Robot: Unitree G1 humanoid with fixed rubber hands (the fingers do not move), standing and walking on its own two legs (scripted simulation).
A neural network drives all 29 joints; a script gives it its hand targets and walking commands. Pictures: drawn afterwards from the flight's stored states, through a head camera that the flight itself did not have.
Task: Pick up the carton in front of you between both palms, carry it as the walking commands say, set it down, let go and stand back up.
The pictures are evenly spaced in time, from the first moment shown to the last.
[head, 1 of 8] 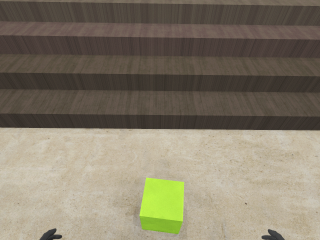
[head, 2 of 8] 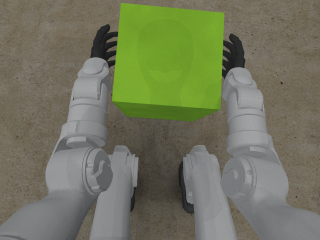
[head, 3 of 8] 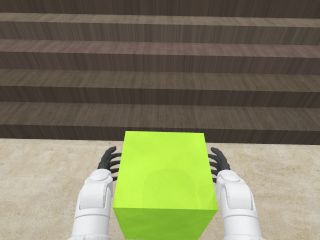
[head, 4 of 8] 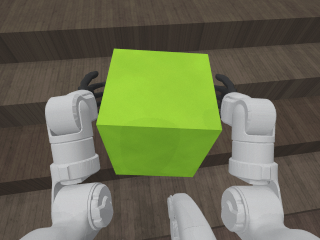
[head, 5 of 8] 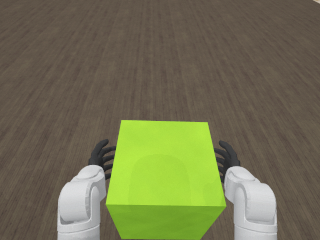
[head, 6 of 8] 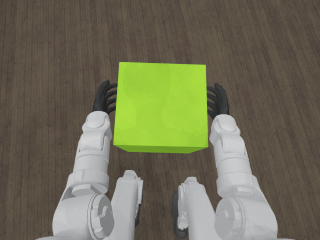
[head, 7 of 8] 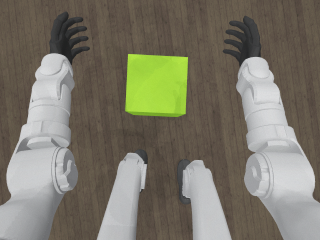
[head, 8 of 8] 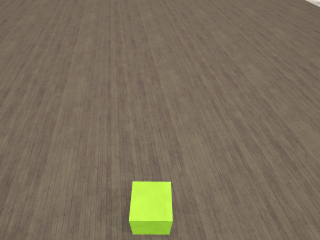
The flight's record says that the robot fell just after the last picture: no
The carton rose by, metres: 1.95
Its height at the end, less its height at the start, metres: +1.19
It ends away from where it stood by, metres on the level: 3.94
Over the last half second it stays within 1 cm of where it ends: yes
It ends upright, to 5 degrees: yes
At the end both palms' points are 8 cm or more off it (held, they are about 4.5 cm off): yes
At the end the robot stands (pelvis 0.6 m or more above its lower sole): yes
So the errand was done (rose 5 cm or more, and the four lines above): yes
